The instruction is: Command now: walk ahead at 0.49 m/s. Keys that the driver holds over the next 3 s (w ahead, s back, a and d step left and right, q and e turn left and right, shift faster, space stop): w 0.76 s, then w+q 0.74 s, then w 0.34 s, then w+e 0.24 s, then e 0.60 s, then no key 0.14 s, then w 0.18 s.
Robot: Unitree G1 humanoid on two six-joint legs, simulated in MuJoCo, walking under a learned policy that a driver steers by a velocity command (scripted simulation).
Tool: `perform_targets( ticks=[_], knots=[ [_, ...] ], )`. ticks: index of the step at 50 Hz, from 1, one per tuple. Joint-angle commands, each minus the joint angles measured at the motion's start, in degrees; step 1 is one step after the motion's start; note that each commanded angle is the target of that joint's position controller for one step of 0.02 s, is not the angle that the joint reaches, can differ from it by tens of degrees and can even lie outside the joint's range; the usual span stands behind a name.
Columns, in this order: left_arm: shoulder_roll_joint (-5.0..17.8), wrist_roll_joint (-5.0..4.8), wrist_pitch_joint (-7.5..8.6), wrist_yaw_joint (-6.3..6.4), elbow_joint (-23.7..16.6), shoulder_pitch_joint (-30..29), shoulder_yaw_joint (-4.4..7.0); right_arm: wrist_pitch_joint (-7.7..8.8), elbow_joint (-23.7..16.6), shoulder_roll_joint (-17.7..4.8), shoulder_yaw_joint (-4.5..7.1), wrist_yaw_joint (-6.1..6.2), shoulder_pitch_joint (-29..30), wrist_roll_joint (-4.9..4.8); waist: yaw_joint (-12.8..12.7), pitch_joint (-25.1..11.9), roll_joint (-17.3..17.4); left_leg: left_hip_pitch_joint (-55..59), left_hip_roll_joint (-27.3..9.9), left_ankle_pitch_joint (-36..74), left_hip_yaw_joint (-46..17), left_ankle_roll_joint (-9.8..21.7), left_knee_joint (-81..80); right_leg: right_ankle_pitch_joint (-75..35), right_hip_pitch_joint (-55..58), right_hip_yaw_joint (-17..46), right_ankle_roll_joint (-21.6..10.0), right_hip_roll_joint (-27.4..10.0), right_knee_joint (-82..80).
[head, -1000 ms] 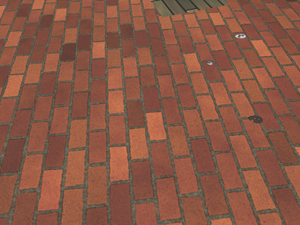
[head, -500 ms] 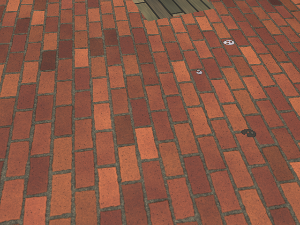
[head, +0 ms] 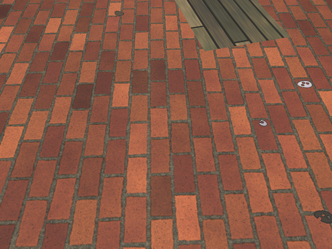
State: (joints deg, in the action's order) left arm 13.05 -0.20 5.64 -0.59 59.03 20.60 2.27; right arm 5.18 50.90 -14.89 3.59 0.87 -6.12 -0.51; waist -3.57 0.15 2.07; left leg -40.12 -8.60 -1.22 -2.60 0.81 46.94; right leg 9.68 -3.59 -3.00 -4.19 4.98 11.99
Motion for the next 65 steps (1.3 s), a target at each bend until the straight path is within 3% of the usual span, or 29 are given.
perform_targets(
  ticks=[1,4,7,9,10,11,12,13,14,16,18,22,28,34,37,38,39,40,41,42,43,44,45,47,50,56,61,63,65],
  knots=[
    [9.04,-0.60,0.60,0.76,-2.89,-0.18,1.50,0.53,-3.56,-1.21,-0.30,-0.73,4.52,-0.20,0.58,3.92,-4.31,4.42,2.21,7.83,2.62,-0.52,-9.75,-9.53,-5.86,7.11,-7.71,-14.32,-6.63],
    [9.54,-0.97,-0.11,0.86,-1.44,3.39,1.71,0.68,-5.57,-1.68,-0.67,-1.72,9.49,-0.69,-0.98,5.02,-4.49,3.01,3.12,6.35,2.52,-0.17,-14.34,-9.34,0.55,7.56,-7.55,-16.72,-4.50],
    [10.33,-1.03,-1.23,1.17,-0.81,4.15,2.23,1.19,-7.17,-3.21,-0.43,-2.81,10.56,-0.84,0.21,4.51,-5.26,3.50,3.96,0.13,2.23,1.86,-17.44,-13.89,7.15,8.54,-6.36,-19.81,-0.25],
    [11.20,-0.86,-1.86,1.24,-1.45,2.00,2.52,1.49,-5.88,-5.74,0.75,-2.93,4.03,-0.84,4.53,0.37,-6.74,14.07,6.78,-3.19,4.56,3.83,-19.02,-28.71,7.83,7.06,-4.75,-18.96,7.61],
    [9.99,-0.48,-2.17,1.20,-1.95,1.30,2.03,1.49,-2.87,-8.45,2.25,-2.61,-5.71,-0.80,8.94,-5.52,-6.08,27.09,7.98,-2.36,5.38,5.62,-19.25,-34.26,4.65,4.72,-3.22,-15.84,18.64],
    [7.84,0.61,-2.09,1.22,-3.62,1.85,0.98,1.35,-0.57,-13.15,3.55,-2.07,-16.94,-0.02,12.27,-14.70,-0.15,45.48,-2.34,-1.38,-6.34,9.52,-17.57,-20.45,-7.33,1.79,-1.12,-12.07,37.04],
    [-0.25,0.16,-0.72,0.62,-3.65,9.11,-1.18,1.00,0.88,-16.53,4.15,-2.48,-20.18,0.48,8.19,-21.53,15.37,63.38,-14.45,-13.34,-34.44,18.53,-25.29,17.76,-30.24,2.39,2.50,-1.05,56.22],
    [5.71,-1.23,0.71,0.40,-2.98,6.31,0.03,1.10,0.35,-10.69,2.53,-2.62,-19.20,0.15,9.84,-20.37,10.15,62.59,-13.54,-17.99,-38.77,17.10,-29.25,22.78,-36.53,10.30,1.53,-3.56,63.52],
    [9.01,-2.44,1.57,0.23,-4.72,0.85,0.94,1.27,-0.63,-8.19,1.71,-2.45,-13.98,-0.01,9.02,-11.93,7.22,55.24,-11.75,-14.05,-29.51,14.41,-29.76,18.09,-40.03,9.46,0.61,-6.45,64.46],
    [8.59,-1.42,1.58,1.00,-5.60,-4.00,1.42,1.46,-2.06,-5.82,0.95,-2.66,-6.45,0.69,5.73,-4.45,0.36,39.77,-7.59,-1.37,-17.28,12.50,-32.70,9.38,-35.48,7.35,0.92,-11.27,58.60],
    [6.26,-1.03,0.03,1.07,-5.23,-2.17,1.58,1.70,-1.37,-3.83,0.37,-2.98,-5.80,1.16,3.04,-3.27,1.91,33.72,-4.96,1.87,-11.82,11.98,-35.98,6.25,-30.08,7.43,1.15,-13.05,54.53],
    [5.27,-0.38,-1.44,1.31,-7.09,-6.74,1.80,1.77,0.59,-6.54,1.06,-1.96,-9.34,0.80,2.89,0.21,0.87,31.86,-4.42,4.79,-7.08,13.11,-39.70,-0.27,-34.62,6.42,2.95,-13.91,45.65],
    [4.00,-0.39,-0.80,0.48,-10.66,-18.75,1.40,0.91,2.62,-7.38,1.03,-0.60,-14.33,0.16,6.14,3.08,1.24,33.78,-1.97,2.53,-1.37,10.52,-41.30,-15.55,-34.79,3.99,3.71,-11.58,26.40],
    [4.57,-1.02,0.06,-1.32,-14.13,-26.64,0.96,-0.49,5.52,-8.12,1.54,-0.17,-18.93,-0.35,7.70,5.38,1.48,43.97,-6.05,5.42,-1.53,10.01,-37.03,-10.75,-36.42,3.50,1.74,-9.92,18.53],
    [7.16,-1.06,0.55,-1.81,-13.39,-21.40,2.05,-1.25,5.26,-9.40,2.06,0.10,-16.68,-0.48,3.71,1.57,3.32,45.89,-6.43,21.25,-0.76,8.31,-29.80,-5.33,-26.09,1.05,-0.63,-6.89,16.58],
    [9.03,-0.91,0.56,-1.59,-11.07,-13.88,3.23,-1.57,4.94,-8.92,1.84,0.10,-15.44,-0.44,-0.28,-2.82,3.11,44.07,-4.04,29.18,1.27,7.04,-21.27,-6.06,-15.56,-0.60,-2.03,-4.91,15.52],
    [12.38,-0.41,0.58,-1.06,-8.18,-3.08,4.66,-1.61,4.03,-6.97,0.96,0.02,-15.45,0.03,-4.29,-10.13,0.98,34.47,-0.91,23.56,2.74,5.21,-7.48,-7.55,2.11,4.10,-4.78,-9.11,17.64],
    [18.00,0.51,0.21,-0.61,-6.70,5.12,6.14,-0.66,3.28,-0.91,-0.91,-0.53,-21.65,0.33,-3.39,-19.32,-11.16,10.16,8.22,-1.39,5.60,0.76,16.14,-0.14,26.31,28.46,-13.13,-24.78,15.78],
    [14.36,0.11,0.03,-0.63,-6.60,5.58,4.81,0.71,4.09,-1.11,-1.08,-0.75,-21.38,-0.50,-3.78,-23.35,-15.12,1.92,11.62,-31.96,-3.39,0.99,26.44,4.85,28.34,43.94,-14.84,-29.29,6.91],
    [11.10,-0.25,0.21,-0.51,-7.01,1.21,3.76,1.41,2.72,-6.75,0.61,-0.85,-16.24,-2.36,-3.41,-14.55,-11.52,-2.99,8.20,-29.68,-5.82,2.09,30.55,7.42,20.90,35.98,-11.48,-27.40,5.66],
    [9.00,-0.25,0.34,-0.40,-8.16,-3.96,3.06,1.49,1.56,-7.44,0.82,-0.58,-12.61,-2.72,-1.55,-8.51,-8.58,-2.83,4.81,-24.15,-3.88,2.68,28.68,5.45,11.78,27.44,-9.14,-25.59,4.08],
    [6.80,0.06,0.62,-0.64,-8.45,-7.97,2.42,1.05,1.36,-6.82,1.12,-0.11,-10.78,-2.06,0.32,-4.24,-5.83,-0.31,2.60,-19.67,-3.10,2.60,24.97,3.19,3.44,21.39,-7.60,-23.20,1.34],
    [5.32,0.53,1.06,-0.75,-8.41,-10.16,2.01,0.12,1.71,-5.88,1.57,0.21,-11.83,-1.63,2.43,-2.24,-7.36,3.37,0.81,-16.57,-3.48,2.61,21.93,1.14,-1.93,16.37,-6.22,-21.17,-0.85],
    [4.90,1.02,1.40,-0.79,-7.45,-10.68,2.10,-1.62,2.51,-2.74,1.40,0.13,-14.39,-1.63,4.23,-0.80,-8.09,7.29,0.04,-13.76,-3.39,2.41,20.26,-2.01,-7.28,10.47,-5.91,-19.44,-3.76],
    [7.01,1.36,1.73,0.14,-6.18,-8.96,2.75,-2.67,0.83,-2.66,1.82,0.27,-11.25,-1.31,4.50,1.59,-6.04,2.29,0.05,-7.05,-4.50,1.57,16.09,-8.21,-7.27,4.52,-6.37,-19.31,-5.54],
    [8.69,0.98,1.04,1.83,-5.58,-6.04,2.97,-2.05,-3.07,-1.41,1.28,-1.51,-1.20,-0.57,1.85,4.00,-4.32,0.26,1.50,6.57,-0.14,1.02,-1.69,-13.08,-2.49,-4.39,-4.53,-18.45,-6.45],
    [10.12,-0.04,-0.99,2.20,-4.17,-0.65,3.61,-2.12,-8.11,-0.52,0.40,-3.46,6.89,-0.69,-0.76,6.52,-3.44,-4.15,2.65,1.12,4.12,2.70,-8.92,-20.56,9.13,-7.49,-4.25,-21.88,-1.98],
    [11.34,-0.39,-1.84,2.36,-4.77,-1.80,3.99,-2.21,-9.64,-1.53,0.77,-4.26,6.69,-0.87,0.85,5.22,-4.86,-0.19,4.89,-4.14,7.00,4.32,-10.26,-33.85,11.07,-9.29,-3.26,-22.43,2.80],
    [13.20,-0.67,-2.61,2.78,-5.74,-3.47,4.50,-2.48,-9.66,-4.27,2.12,-4.56,1.36,-1.03,4.83,0.50,-7.57,9.77,9.22,-9.85,10.38,6.62,-9.64,-52.83,11.30,-10.63,-2.00,-22.19,13.21]
  ],
)
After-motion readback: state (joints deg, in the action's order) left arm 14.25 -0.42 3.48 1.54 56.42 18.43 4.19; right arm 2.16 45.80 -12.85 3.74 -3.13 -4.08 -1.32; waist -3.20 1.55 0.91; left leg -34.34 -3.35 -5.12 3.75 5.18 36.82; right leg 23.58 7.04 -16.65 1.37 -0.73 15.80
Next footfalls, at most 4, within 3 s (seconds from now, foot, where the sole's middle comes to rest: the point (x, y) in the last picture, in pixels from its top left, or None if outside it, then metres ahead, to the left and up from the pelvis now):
0.20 left None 0.31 0.15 -0.78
0.78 right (204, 222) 0.62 -0.08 -0.78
1.34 left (146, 165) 0.89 0.18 -0.78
1.84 right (167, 111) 1.25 0.11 -0.78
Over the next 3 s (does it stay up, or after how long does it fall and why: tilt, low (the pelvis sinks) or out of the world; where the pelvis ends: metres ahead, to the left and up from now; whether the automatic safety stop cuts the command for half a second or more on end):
stays up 1.34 0.21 0.00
